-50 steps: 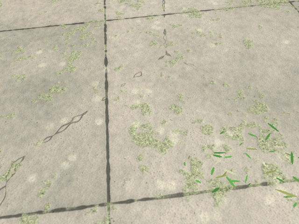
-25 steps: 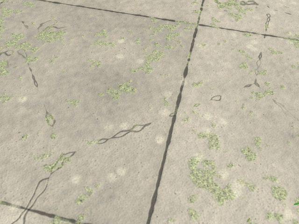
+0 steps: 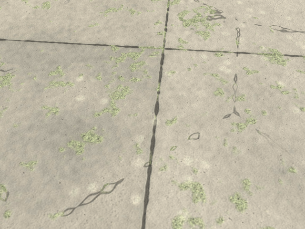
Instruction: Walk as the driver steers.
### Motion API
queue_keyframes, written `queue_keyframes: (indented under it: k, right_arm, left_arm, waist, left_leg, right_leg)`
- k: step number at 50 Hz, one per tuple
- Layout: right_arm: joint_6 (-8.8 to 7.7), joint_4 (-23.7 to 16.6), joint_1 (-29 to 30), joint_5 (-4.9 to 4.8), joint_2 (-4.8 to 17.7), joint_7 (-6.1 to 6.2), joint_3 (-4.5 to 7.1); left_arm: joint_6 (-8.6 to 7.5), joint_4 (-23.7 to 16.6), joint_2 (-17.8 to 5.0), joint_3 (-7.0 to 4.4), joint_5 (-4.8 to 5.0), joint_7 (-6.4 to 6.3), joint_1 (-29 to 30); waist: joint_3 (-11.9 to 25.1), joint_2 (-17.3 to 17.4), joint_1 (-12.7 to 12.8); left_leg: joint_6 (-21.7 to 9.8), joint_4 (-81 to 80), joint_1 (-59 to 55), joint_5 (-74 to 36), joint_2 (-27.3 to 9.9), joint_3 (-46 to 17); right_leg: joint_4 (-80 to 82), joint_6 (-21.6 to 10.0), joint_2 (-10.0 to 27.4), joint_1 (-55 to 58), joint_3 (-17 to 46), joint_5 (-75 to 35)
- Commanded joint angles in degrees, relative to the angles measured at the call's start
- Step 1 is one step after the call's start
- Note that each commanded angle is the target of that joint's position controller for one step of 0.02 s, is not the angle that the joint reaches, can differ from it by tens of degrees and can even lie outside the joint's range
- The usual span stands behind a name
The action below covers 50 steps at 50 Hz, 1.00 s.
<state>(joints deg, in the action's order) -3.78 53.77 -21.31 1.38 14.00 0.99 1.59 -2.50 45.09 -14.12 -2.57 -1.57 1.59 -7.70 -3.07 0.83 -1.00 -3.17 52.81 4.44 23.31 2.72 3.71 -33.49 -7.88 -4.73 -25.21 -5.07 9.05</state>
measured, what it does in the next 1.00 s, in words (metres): walks ahead, turning right: left foot, then right foot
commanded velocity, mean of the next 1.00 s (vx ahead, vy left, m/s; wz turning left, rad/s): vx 0.50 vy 0.00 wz -0.33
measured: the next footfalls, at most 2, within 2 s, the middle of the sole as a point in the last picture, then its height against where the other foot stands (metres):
left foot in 0.48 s outside the picture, level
right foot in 0.98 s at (206, 194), level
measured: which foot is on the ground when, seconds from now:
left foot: up 0.00-0.46, down 0.48-0.98, up 1.00-1.00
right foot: down 0.00-0.48, up 0.50-0.96, down 0.98-1.00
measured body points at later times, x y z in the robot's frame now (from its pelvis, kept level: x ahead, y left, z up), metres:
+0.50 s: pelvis +0.28 +0.01 +0.00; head +0.31 +0.01 +0.45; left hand +0.33 +0.30 -0.12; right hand +0.44 -0.27 -0.07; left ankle +0.41 +0.08 -0.72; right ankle +0.10 -0.05 -0.70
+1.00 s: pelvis +0.51 -0.08 +0.01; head +0.53 -0.10 +0.46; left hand +0.79 +0.05 -0.08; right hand +0.38 -0.31 -0.14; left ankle +0.41 +0.08 -0.70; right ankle +0.57 -0.19 -0.72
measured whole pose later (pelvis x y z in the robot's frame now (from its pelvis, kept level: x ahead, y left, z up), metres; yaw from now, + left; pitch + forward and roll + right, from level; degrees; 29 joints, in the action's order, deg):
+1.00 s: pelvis +0.51 -0.08 +0.01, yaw -20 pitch +1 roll +1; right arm -3.6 54.3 -26.2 0.3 14.0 -0.7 1.9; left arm -3.7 42.3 -13.7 -0.3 -3.1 1.3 -2.5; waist -1.5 -0.1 -4.1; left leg -1.2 32.3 2.7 24.9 0.3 2.2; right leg -30.5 -4.8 0.0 -24.2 -3.7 7.0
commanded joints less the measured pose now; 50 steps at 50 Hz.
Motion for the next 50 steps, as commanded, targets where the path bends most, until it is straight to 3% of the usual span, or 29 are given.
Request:
queue_keyframes:
  k: [1, 2, 4, 7, 10, 13, 18, 20, 21, 22, 23, 24, 25, 26, 27, 28, 29, 31, 33, 36, 40, 43, 46, 47, 48, 49, 50]
  right_arm:
    - [-2.52, -8.23, 4.06, -0.06, 8.01, -0.85, 1.25]
    - [-2.85, -8.56, 4.84, -0.27, 7.58, -0.98, 1.11]
    - [-0.88, -9.13, 4.78, 1.16, 6.29, -1.14, 0.75]
    - [1.27, -10.17, 5.22, 1.65, 5.14, -1.57, 0.4]
    - [1.59, -13.08, 12.85, 1.46, 5.17, -1.75, 0.26]
    - [1.49, -15.06, 18.8, 1.02, 4.92, -1.97, -0.02]
    - [0.62, -18.05, 25.78, 0.39, 5.48, -2.19, -0.49]
    - [0.11, -18.27, 24.25, 0.22, 6.63, -2.09, -0.28]
    - [-0.15, -17.33, 20.85, 0.16, 7.41, -1.94, -0.01]
    - [-0.46, -15.67, 15.81, 0.19, 8.47, -1.54, 0.51]
    - [-1.13, -13.59, 8.73, 0.54, 9.75, -0.93, 1.2]
    - [-1.68, -12.9, 0.36, 1.69, 13.15, -0.02, 2.08]
    - [-0.97, -12.62, -2.0, 2.48, 18.42, 0.28, 3.44]
    - [-0.16, -11.95, -0.11, 0.98, 15.57, -0.28, 3.45]
    - [-0.04, -12.74, 3.9, 0.43, 10.42, -0.69, 2.42]
    - [-0.25, -12.51, 6.11, 0.42, 7.56, -1.04, 1.73]
    - [-0.5, -11.91, 6.67, 0.57, 6.73, -1.0, 1.43]
    - [-1.37, -9.96, 4.96, 0.13, 6.7, -1.14, 1.32]
    - [-2.28, -8.48, 2.73, -0.49, 7.15, -1.52, 1.53]
    - [-2.31, -6.96, 1.15, -0.79, 7.58, -1.57, 1.77]
    - [-1.87, -4.93, -1.58, -0.9, 7.77, -1.84, 1.9]
    - [-1.61, -3.35, -4.27, -0.77, 9.06, -1.91, 2.28]
    - [-1.01, -2.26, -4.47, -0.6, 9.95, -1.61, 2.54]
    - [-0.77, -1.97, -4.03, -0.77, 10.12, -1.48, 2.55]
    - [-0.57, -1.61, -4.59, -0.89, 9.12, -1.43, 2.19]
    - [-0.69, -3.3, -3.52, -1.03, 7.23, -1.4, 1.46]
    - [-0.74, -5.46, -8.16, -1.96, 1.11, -1.52, 0.12]
  left_arm:
    - [0.6, 0.89, -11.99, -4.03, 1.75, -0.47, -12.36]
    - [0.64, 1.39, -8.77, -3.22, 1.27, -0.59, -10.96]
    - [0.05, 1.76, -7.03, -2.49, 1.34, -1.12, -9.24]
    - [-1.05, 2.27, -9.19, -2.97, 1.71, -1.05, -11.05]
    - [-0.95, 2.48, -9.98, -3.27, 1.75, -1.1, -13.57]
    - [-0.65, 2.8, -10.18, -3.52, 1.84, -1.16, -16.73]
    - [-0.24, 2.69, -10.77, -3.74, 0.85, -1.81, -20.16]
    - [-0.25, 1.84, -11.58, -3.97, 0.57, -2.25, -18.5]
    - [-0.34, 1.32, -12.0, -4.02, 0.49, -2.37, -16.51]
    - [-0.62, 1.07, -12.18, -3.97, 0.51, -2.24, -15.34]
    - [-1.02, 1.38, -11.55, -3.65, 0.97, -1.83, -15.03]
    - [-1.59, 0.35, -8.39, -2.6, 1.54, -1.34, -15.59]
    - [-1.6, -0.8, -3.76, -1.65, 2.78, -1.31, -22.04]
    - [-1.06, 0.72, -7.78, -1.92, 0.77, -1.73, -23.25]
    - [-0.71, 1.22, -8.42, -2.05, 0.13, -1.51, -19.28]
    - [-0.75, 0.5, -7.63, -1.72, -0.08, -1.04, -15.14]
    - [-0.54, -0.06, -7.08, -1.65, -0.19, -0.63, -13.32]
    - [0.35, 0.0, -6.42, -1.34, -0.83, 0.06, -13.36]
    - [0.73, -0.38, -5.96, -1.12, -0.92, 0.35, -12.3]
    - [0.76, -2.58, -5.13, -0.35, -1.07, 0.83, -5.44]
    - [0.27, -5.19, -2.96, 1.29, -0.53, 1.36, 3.85]
    - [0.02, -6.07, -3.76, 1.43, -0.14, 1.01, 6.95]
    - [-0.36, -6.14, -4.93, 1.03, -0.32, 0.34, 5.96]
    - [-0.68, -4.8, -5.22, 0.68, -0.64, 0.01, 2.0]
    - [-1.27, -1.95, -6.62, -0.1, -1.27, -0.53, -5.52]
    - [-1.76, 0.13, -10.33, -1.29, -2.33, -1.25, -15.73]
    - [-1.43, 0.63, -16.61, -2.81, -2.44, -1.74, -19.23]
  waist:
    - [9.7, -2.92, 5.02]
    - [4.21, 1.64, 2.89]
    - [2.01, 1.06, -0.13]
    - [2.51, -1.57, -0.72]
    - [0.47, -2.64, 1.37]
    - [0.98, -3.83, 4.15]
    - [1.38, -4.69, 6.78]
    - [1.65, -5.38, 5.19]
    - [2.31, -5.8, 3.32]
    - [4.24, -5.73, 1.25]
    - [7.77, -3.04, -2.32]
    - [15.09, 2.03, -5.5]
    - [20.05, 14.43, -2.56]
    - [17.03, 11.03, -0.86]
    - [9.04, 3.43, -0.29]
    - [4.87, 0.36, -0.33]
    - [3.15, 2.19, 0.4]
    - [3.14, 5.52, 1.41]
    - [3.83, 5.29, 1.78]
    - [1.62, 4.81, 1.15]
    - [0.0, 4.84, -0.98]
    - [0.04, 4.82, -1.87]
    - [0.08, 4.6, -0.54]
    - [1.65, 3.71, 1.6]
    - [5.76, 1.11, 4.46]
    - [12.59, -3.69, 8.81]
    - [17.61, -16.99, 6.83]
  left_leg:
    - [0.48, 28.92, 35.47, -2.61, -3.07, -8.55]
    - [0.76, 23.48, 33.65, -4.73, -5.22, -7.71]
    - [2.52, 16.81, 28.35, -5.01, -7.18, -7.38]
    - [4.8, 10.08, 27.45, -6.54, -7.55, -5.32]
    - [6.6, 0.69, 31.08, -13.46, -7.94, -4.07]
    - [6.97, -7.48, 32.35, -20.2, -6.95, -4.09]
    - [5.87, -15.9, 32.43, -20.67, -4.32, -4.5]
    - [4.67, -20.04, 27.43, -18.32, -3.46, -5.63]
    - [3.68, -22.34, 22.09, -16.57, -2.75, -5.28]
    - [2.49, -23.79, 14.55, -14.97, -1.34, -4.37]
    - [0.81, -27.53, 4.68, -16.53, -1.91, -4.46]
    - [-2.31, -29.23, -7.69, -7.61, -12.28, -14.97]
    - [-9.02, -34.15, -20.04, -2.8, -26.2, -40.59]
    - [-11.19, -36.75, -15.97, 2.83, -27.12, -49.38]
    - [-10.35, -37.57, -8.58, 3.43, -24.38, -40.84]
    - [-9.04, -38.67, -3.04, -2.29, -21.01, -32.66]
    - [-7.53, -39.7, -0.19, -8.2, -18.22, -26.78]
    - [-6.76, -40.56, 2.18, -19.15, -15.29, -20.1]
    - [-7.71, -41.2, 1.58, -25.15, -15.15, -17.33]
    - [-8.57, -44.51, 1.54, -23.89, -14.91, -14.14]
    - [-7.41, -45.36, 3.11, -26.27, -12.64, -8.93]
    - [-6.65, -43.4, 1.15, -29.65, -14.07, -8.61]
    - [-5.76, -39.05, -1.94, -35.64, -15.98, -8.93]
    - [-4.95, -33.86, -2.07, -41.79, -15.17, -7.64]
    - [-3.83, -23.86, -0.04, -44.97, -12.45, -5.0]
    - [-2.34, -9.02, 8.53, -33.54, -9.69, -2.46]
    - [0.13, 10.08, 27.53, 1.69, -0.31, 1.52]
  right_leg:
    - [16.45, -15.24, 22.41, 33.69, 37.46, -3.28]
    - [18.37, -12.73, 20.04, 25.63, 32.24, -8.08]
    - [20.15, -9.7, 14.89, 17.22, 25.26, -13.54]
    - [21.76, -9.4, 11.99, 13.81, 21.64, -16.38]
    - [23.15, -7.74, 10.13, 13.6, 21.2, -14.19]
    - [21.45, -5.36, 9.14, 17.49, 21.67, -15.66]
    - [16.39, -4.75, 10.56, 24.5, 25.14, -22.2]
    - [13.99, -3.44, 11.47, 24.59, 27.2, -23.45]
    - [12.48, -2.35, 11.63, 23.27, 26.99, -25.23]
    - [8.5, -1.25, 10.97, 21.87, 26.54, -30.04]
    - [-0.6, 0.15, 8.04, 20.0, 23.7, -31.57]
    - [-14.57, 1.57, 4.92, 14.02, 20.02, -20.5]
    - [-30.07, 3.73, -4.45, -2.77, 12.89, 15.88]
    - [-36.39, 3.18, -1.28, -9.12, 12.8, 20.51]
    - [-37.44, 3.33, 1.33, -9.82, 13.27, 15.28]
    - [-34.9, 3.65, 2.83, -9.21, 12.74, 11.99]
    - [-32.25, 3.97, 4.15, -8.32, 12.18, 10.78]
    - [-29.67, 4.87, 4.57, -5.75, 11.27, 10.03]
    - [-27.99, 5.43, 4.56, -6.6, 10.55, 9.02]
    - [-21.73, 6.68, 7.0, -10.96, 8.16, 3.95]
    - [-7.82, 7.42, 8.12, -7.11, 3.62, -3.44]
    - [-2.28, 6.41, 7.08, -3.33, 2.05, -3.79]
    - [1.65, 4.2, 5.77, 0.94, 1.4, 0.11]
    - [4.77, 3.29, 4.31, 6.65, 0.72, 0.21]
    - [7.55, 1.9, 3.46, 16.81, 0.99, 0.22]
    - [9.21, -1.06, 13.06, 30.06, 11.54, 5.91]
    - [15.34, -7.27, 28.74, 42.76, 37.23, 10.74]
